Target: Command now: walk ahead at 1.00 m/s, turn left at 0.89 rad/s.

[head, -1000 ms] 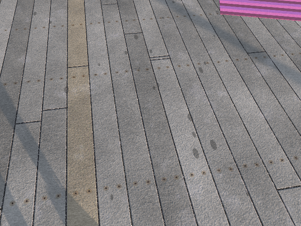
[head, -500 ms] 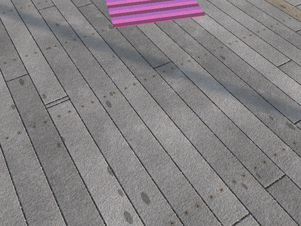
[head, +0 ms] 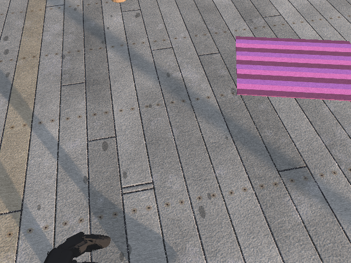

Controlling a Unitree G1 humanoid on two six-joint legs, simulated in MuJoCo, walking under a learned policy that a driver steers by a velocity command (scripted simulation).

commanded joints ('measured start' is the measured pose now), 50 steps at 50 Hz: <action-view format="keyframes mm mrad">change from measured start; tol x64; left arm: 1 -78 91 19 -79 -33 7 -9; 50 245 359 207 43 -22 60 8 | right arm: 1 -103 -166 -48 -110 16 -41 5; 50 -551 -60 -46 -276 4 68 -67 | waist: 1 22 30 107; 50 122 -222 -41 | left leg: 1 -360 193 -281 -278 42 112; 8 -30 186 -290 262 594 -26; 11 -614 110 -31 1021 -293 -97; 26 -53 177 117 144 277 -73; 29 521 727 -431 166 1385 292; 44 -106 568 145 -61 233 25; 50 -623 203 21 815 -368 -216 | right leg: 1 261 42 -123 -290 247 16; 11 1131 -399 669 -644 30 -226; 26 550 -96 -277 -506 788 -155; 30 203 106 32 328 -511 -3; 50 524 -202 422 -746 227 -380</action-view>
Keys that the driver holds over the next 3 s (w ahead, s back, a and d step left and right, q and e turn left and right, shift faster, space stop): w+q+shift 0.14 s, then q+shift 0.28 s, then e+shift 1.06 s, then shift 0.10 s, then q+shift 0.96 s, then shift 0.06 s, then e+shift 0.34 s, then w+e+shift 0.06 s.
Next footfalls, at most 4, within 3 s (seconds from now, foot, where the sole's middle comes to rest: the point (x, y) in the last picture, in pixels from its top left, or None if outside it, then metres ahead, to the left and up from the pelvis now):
0.18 right None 0.38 -0.20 -0.77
0.56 left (151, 254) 0.55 0.11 -0.77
0.94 right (216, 236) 0.60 -0.15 -0.77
1.48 left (167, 220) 0.68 0.04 -0.77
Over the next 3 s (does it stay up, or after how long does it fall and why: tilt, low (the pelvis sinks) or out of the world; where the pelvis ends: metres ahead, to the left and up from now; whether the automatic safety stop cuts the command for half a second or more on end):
stays up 0.67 -0.03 0.00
